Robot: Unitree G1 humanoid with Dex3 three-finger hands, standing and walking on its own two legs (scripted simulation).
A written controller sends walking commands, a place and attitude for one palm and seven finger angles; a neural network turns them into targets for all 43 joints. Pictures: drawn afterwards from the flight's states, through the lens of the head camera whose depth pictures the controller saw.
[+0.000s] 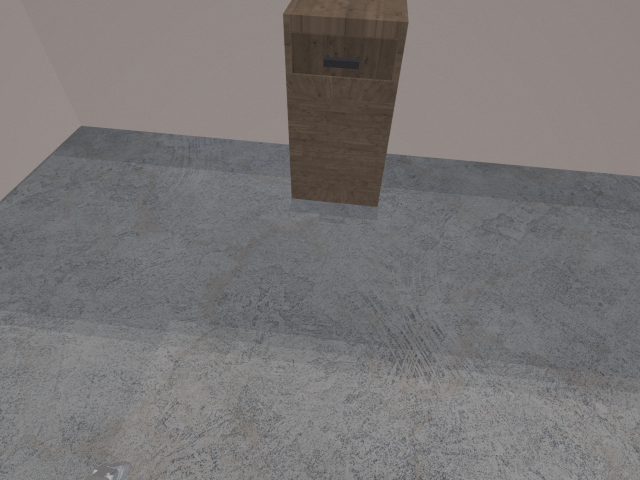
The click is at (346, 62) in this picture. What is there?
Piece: drawer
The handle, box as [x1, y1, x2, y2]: [323, 55, 359, 68]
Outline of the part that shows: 323,60 323,66 358,68 359,59 358,57 356,57 355,59 329,57 328,55 326,55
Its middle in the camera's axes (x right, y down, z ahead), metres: +0.07 -0.63 +1.36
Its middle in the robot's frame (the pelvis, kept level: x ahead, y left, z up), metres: +1.44 +0.00 -0.08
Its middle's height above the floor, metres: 0.69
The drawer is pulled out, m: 0.00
